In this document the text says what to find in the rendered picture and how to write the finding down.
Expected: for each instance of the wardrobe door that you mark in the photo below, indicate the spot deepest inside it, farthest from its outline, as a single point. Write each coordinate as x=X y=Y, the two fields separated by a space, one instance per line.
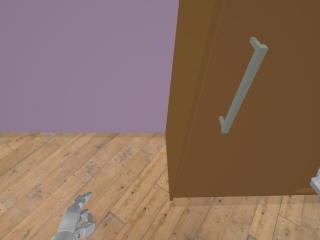
x=273 y=145
x=306 y=185

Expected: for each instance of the robot left hand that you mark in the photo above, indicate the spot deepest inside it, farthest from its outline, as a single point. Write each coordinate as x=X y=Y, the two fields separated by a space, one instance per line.
x=73 y=217

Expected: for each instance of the robot right hand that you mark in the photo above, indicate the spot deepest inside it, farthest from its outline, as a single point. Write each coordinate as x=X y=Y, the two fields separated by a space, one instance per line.
x=315 y=182

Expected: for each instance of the handle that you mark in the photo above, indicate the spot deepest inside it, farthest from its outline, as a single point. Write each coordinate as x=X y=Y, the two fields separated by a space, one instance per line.
x=253 y=66

